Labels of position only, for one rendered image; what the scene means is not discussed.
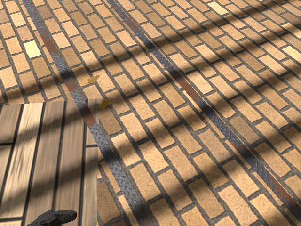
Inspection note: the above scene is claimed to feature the left robot hand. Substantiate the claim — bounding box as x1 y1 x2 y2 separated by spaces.
26 209 77 226

